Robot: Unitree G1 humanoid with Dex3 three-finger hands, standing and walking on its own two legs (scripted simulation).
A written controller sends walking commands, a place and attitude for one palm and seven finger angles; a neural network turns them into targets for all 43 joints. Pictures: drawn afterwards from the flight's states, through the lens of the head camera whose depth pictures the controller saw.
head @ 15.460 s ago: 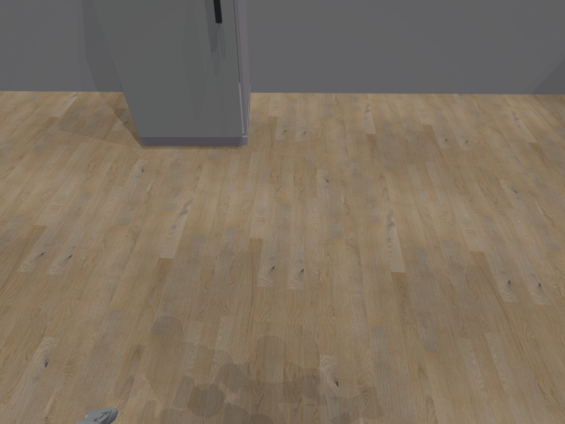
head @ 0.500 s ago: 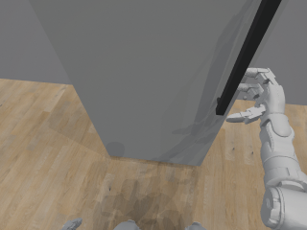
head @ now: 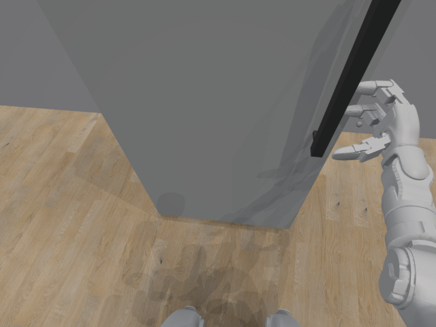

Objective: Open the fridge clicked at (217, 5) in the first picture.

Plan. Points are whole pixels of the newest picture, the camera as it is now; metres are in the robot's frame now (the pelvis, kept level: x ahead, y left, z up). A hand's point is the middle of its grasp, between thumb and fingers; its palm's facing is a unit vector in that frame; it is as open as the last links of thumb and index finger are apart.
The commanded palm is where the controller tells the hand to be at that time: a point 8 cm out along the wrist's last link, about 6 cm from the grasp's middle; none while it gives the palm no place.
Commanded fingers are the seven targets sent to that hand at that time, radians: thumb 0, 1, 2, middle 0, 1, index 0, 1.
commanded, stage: slide the fingers in behind the handle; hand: right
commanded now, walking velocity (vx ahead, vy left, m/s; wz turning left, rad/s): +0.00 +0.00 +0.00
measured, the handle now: (345, 75) +0.51 -0.13 +0.18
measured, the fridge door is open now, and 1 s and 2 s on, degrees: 0 0 0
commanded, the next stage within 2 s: grip the handle and tug to test in 1.64 s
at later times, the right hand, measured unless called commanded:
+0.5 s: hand (343, 127) +0.46 -0.15 +0.10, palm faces -0.03 +1.00 -0.01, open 14.0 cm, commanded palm +0.44 -0.20 +0.10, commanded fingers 0.00 0.50 -0.30 0.30 1.20 0.30 1.20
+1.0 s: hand (329, 127) +0.46 -0.13 +0.10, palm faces -0.03 +1.00 -0.01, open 14.0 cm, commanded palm +0.44 -0.17 +0.10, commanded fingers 0.00 0.50 -0.30 0.30 1.20 0.30 1.20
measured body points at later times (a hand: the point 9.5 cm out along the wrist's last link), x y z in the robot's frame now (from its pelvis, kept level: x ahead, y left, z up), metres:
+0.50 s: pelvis +0.01 +0.00 +0.00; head +0.07 -0.01 +0.45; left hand +0.07 +0.26 -0.11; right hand +0.46 -0.20 +0.11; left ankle -0.01 +0.14 -0.69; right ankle +0.05 -0.13 -0.69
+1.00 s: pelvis +0.01 +0.01 +0.01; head +0.07 +0.01 +0.45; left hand +0.06 +0.27 -0.11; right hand +0.46 -0.18 +0.10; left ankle -0.01 +0.14 -0.69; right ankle +0.05 -0.13 -0.69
